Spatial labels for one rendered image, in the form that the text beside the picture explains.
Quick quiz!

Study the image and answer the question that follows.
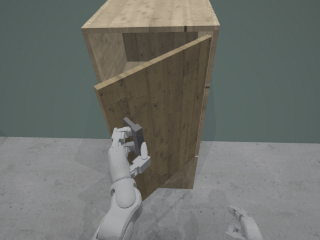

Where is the cupboard door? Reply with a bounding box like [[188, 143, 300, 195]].
[[93, 34, 212, 202]]

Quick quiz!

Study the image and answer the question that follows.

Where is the handle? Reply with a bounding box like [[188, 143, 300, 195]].
[[123, 117, 145, 157]]

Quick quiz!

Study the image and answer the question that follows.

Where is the robot right hand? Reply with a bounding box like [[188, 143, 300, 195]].
[[225, 205, 264, 240]]

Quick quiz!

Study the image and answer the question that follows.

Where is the left robot forearm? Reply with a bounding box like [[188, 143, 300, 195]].
[[92, 178, 143, 240]]

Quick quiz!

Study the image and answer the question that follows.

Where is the robot left hand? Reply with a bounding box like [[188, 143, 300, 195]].
[[108, 126, 151, 184]]

